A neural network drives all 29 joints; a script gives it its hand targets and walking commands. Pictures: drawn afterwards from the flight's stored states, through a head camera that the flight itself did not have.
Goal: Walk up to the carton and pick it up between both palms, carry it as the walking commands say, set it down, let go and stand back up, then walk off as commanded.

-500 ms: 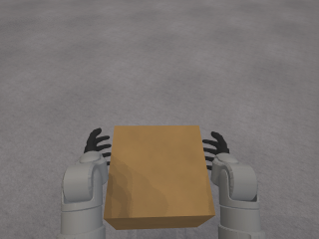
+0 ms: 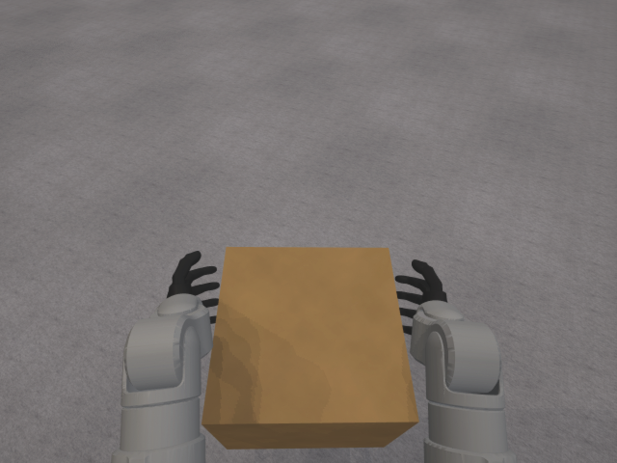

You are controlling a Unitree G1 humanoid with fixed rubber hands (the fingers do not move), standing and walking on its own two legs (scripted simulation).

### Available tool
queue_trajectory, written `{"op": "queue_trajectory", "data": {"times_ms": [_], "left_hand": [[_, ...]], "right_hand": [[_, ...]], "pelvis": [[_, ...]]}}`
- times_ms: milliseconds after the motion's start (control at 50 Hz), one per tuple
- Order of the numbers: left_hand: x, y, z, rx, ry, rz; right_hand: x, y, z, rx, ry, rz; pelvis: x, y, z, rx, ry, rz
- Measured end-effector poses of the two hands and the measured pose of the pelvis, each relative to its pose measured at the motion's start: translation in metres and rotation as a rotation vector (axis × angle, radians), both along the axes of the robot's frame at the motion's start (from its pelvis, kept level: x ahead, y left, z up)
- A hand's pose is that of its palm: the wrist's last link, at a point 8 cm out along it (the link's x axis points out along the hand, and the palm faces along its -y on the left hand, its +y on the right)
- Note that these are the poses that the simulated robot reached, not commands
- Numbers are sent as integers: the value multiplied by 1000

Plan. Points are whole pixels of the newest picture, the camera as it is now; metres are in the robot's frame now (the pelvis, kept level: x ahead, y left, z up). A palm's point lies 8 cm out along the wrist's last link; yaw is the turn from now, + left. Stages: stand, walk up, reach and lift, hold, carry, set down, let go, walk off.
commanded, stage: carry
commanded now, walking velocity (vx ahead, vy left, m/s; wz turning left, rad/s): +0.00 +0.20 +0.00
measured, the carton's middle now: (307, 349) +0.29 +0.00 -0.01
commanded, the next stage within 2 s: none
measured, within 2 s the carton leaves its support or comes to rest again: neither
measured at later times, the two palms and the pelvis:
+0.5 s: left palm (61, 366) +0.24 +0.26 +0.09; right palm (334, 358) +0.24 -0.03 +0.07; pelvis -0.06 +0.11 -0.01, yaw +1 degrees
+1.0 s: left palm out of the picture +0.16 +0.39 +0.09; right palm (205, 423) +0.18 +0.10 +0.08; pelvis -0.13 +0.23 -0.01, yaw +0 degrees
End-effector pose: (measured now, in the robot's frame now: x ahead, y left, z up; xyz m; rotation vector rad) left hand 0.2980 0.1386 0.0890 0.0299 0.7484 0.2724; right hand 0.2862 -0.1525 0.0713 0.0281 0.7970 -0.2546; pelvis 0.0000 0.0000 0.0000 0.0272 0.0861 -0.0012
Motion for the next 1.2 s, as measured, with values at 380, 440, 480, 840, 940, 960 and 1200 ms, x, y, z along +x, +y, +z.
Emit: {"op": "queue_trajectory", "data": {"times_ms": [380, 440, 480, 840, 940, 960, 1200], "left_hand": [[-44, 110, -11, -47, -13, 77], [-53, 116, -4, -29, -42, 90], [-58, 118, -3, -7, -47, 72], [-110, 226, -15, -63, -3, 51], [-128, 248, -4, -48, -29, 97], [-130, 249, -2, -41, -37, 97], [-149, 273, 6, -4, -14, -16]], "right_hand": [[-21, 110, 5, -26, -12, 54], [-28, 116, 3, -4, -41, 65], [-36, 118, -2, 11, -47, 56], [-92, 226, 9, -59, -5, 41], [-99, 247, 11, -27, -30, 74], [-102, 249, 11, -19, -37, 73], [-153, 274, 8, 15, -18, -38]], "pelvis": [[-39, 89, -3, -18, -8, 1], [-48, 95, -9, -2, -13, 3], [-53, 102, -11, -7, -17, 8], [-103, 206, -3, -24, -22, 17], [-117, 222, -4, -22, -15, 9], [-120, 225, -5, -18, -14, 8], [-154, 277, 4, 14, -15, 17]]}}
